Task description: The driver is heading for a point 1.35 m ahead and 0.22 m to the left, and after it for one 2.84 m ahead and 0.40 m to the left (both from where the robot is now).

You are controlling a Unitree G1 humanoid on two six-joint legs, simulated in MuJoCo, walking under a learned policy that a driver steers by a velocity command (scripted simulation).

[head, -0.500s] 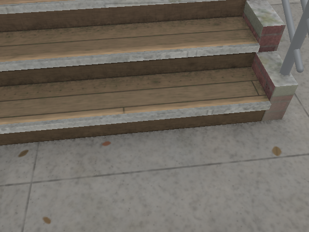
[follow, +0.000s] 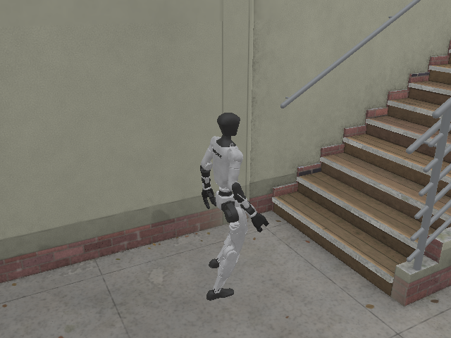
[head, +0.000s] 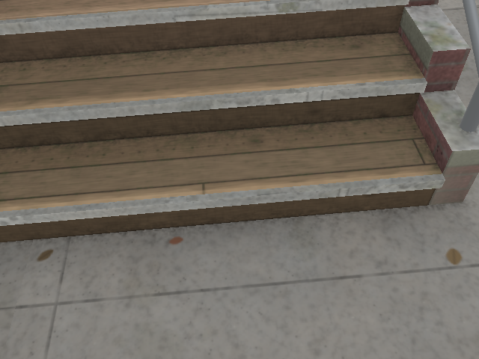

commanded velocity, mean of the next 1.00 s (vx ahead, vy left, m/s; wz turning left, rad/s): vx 0.48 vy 0.00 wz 0.00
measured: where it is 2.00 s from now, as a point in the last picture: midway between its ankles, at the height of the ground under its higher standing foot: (267, 183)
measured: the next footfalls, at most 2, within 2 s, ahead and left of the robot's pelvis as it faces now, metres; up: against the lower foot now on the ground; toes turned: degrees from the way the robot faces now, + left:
left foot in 0.24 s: +0.31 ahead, +0.13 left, +0.00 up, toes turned +1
right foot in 0.78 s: +0.56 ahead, -0.10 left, +0.00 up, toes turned -3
